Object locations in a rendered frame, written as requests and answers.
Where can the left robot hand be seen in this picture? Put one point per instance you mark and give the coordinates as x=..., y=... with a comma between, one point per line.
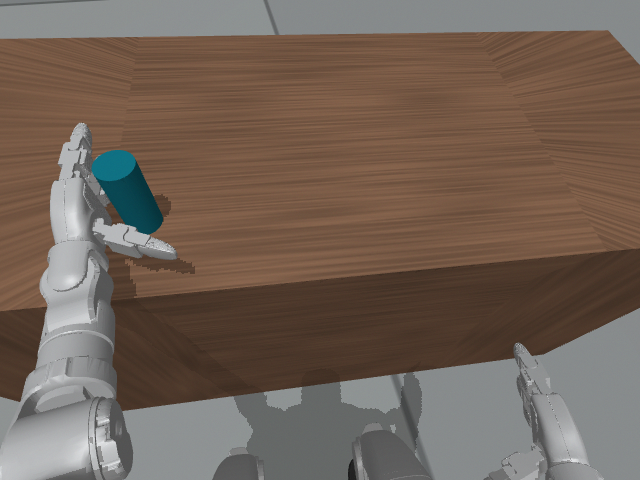
x=77, y=206

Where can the right robot arm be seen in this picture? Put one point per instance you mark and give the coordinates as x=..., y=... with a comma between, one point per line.
x=572, y=471

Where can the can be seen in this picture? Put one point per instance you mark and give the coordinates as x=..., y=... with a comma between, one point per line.
x=123, y=182

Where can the right robot hand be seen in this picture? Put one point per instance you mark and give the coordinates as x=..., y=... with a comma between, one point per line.
x=556, y=437

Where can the left robot arm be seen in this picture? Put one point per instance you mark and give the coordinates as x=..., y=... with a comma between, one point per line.
x=68, y=425

